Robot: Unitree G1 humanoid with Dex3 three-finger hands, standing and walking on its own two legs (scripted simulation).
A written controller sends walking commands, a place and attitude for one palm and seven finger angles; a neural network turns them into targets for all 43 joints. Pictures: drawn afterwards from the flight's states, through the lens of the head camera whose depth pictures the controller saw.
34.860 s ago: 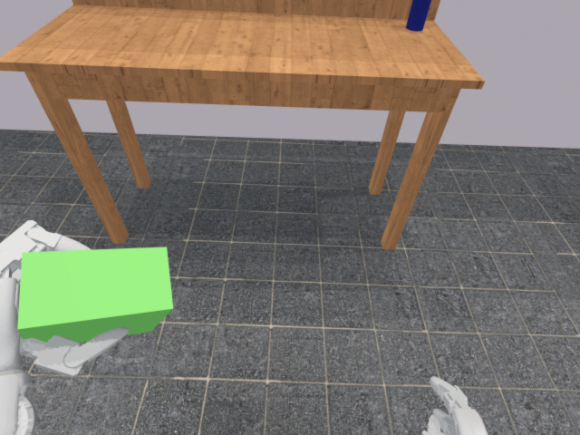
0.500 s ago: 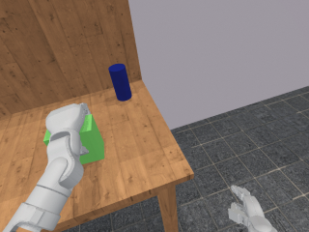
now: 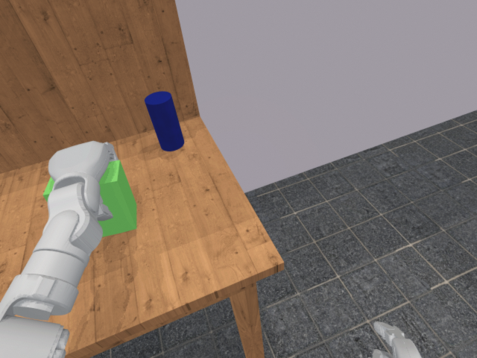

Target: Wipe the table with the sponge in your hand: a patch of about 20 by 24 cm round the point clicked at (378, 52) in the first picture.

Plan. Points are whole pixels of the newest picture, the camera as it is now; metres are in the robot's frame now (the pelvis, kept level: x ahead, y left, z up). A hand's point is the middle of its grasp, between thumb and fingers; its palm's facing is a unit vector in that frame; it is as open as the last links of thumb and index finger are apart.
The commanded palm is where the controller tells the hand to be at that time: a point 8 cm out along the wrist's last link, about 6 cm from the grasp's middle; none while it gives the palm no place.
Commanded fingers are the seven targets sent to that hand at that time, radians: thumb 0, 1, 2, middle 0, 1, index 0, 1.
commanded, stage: wipe forward along the middle lane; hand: left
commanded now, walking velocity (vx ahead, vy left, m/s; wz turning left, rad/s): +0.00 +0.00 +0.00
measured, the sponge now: (100, 209) +0.35 +0.29 +0.09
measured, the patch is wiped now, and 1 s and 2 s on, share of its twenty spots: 0.95 0.95 0.95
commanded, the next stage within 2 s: slide back across to the first lane in 0.40 s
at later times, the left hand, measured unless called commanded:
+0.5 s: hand (89, 172) +0.40 +0.30 +0.14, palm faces -0.04 -0.03 -1.00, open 10.3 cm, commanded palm +0.37 +0.31 +0.17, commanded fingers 0.00 0.10 1.30 -1.20 -1.60 -1.20 -1.60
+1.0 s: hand (50, 179) +0.37 +0.37 +0.15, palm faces +0.01 -0.04 -1.00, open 10.4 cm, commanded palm +0.34 +0.36 +0.20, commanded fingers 0.00 0.10 1.30 -1.20 -1.60 -1.20 -1.60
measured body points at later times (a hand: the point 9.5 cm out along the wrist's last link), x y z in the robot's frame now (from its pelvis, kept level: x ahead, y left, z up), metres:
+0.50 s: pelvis +0.00 +0.02 +0.00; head -0.01 -0.02 +0.45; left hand +0.39 +0.30 +0.20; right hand +0.14 -0.24 -0.12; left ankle +0.02 +0.15 -0.74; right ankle -0.01 -0.08 -0.74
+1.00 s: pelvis +0.02 +0.05 +0.01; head +0.02 +0.02 +0.45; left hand +0.37 +0.37 +0.20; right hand +0.20 -0.20 -0.10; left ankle +0.02 +0.16 -0.74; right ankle -0.01 -0.08 -0.74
